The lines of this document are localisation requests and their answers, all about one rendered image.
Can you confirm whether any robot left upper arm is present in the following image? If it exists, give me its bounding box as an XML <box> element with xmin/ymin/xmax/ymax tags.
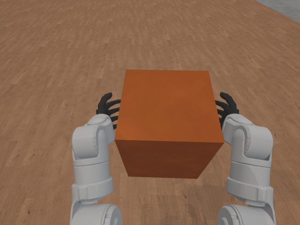
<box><xmin>71</xmin><ymin>203</ymin><xmax>122</xmax><ymax>225</ymax></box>

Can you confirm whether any right robot hand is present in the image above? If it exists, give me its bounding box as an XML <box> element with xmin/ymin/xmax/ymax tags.
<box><xmin>215</xmin><ymin>92</ymin><xmax>239</xmax><ymax>129</ymax></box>

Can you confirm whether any left robot hand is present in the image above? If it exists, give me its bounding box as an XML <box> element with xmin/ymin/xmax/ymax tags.
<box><xmin>96</xmin><ymin>92</ymin><xmax>121</xmax><ymax>129</ymax></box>

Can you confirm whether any carton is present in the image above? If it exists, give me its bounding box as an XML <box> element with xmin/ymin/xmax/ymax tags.
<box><xmin>114</xmin><ymin>69</ymin><xmax>224</xmax><ymax>179</ymax></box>

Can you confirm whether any left robot forearm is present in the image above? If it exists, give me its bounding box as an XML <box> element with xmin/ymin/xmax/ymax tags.
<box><xmin>69</xmin><ymin>114</ymin><xmax>115</xmax><ymax>225</ymax></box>

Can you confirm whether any robot right upper arm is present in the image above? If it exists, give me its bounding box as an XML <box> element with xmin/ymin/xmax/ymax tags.
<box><xmin>217</xmin><ymin>204</ymin><xmax>274</xmax><ymax>225</ymax></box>

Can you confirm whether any right robot forearm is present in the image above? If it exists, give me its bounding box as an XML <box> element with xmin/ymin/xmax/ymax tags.
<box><xmin>222</xmin><ymin>113</ymin><xmax>276</xmax><ymax>225</ymax></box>

